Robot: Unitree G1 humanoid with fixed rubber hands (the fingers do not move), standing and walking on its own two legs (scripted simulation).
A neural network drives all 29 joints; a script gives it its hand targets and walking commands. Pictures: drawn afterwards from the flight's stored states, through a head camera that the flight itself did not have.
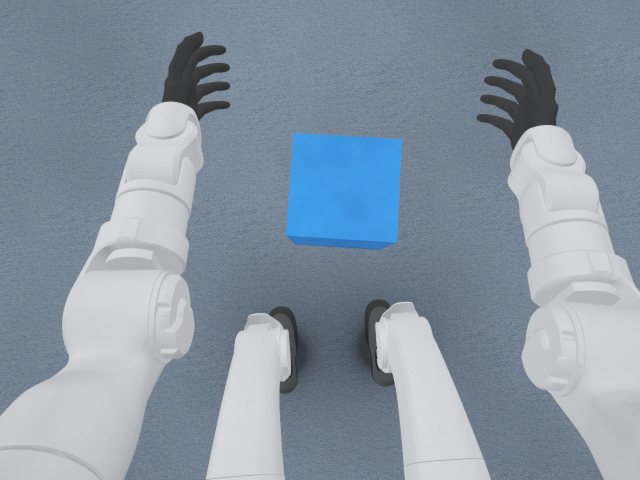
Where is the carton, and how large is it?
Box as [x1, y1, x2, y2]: [286, 133, 401, 249]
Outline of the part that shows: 293,133 286,235 298,244 375,249 396,242 401,139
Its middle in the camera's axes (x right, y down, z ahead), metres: +0.05 -0.09 +0.87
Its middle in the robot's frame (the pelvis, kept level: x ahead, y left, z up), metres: +0.48 -0.05 -0.51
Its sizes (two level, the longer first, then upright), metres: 0.210 0.200 0.250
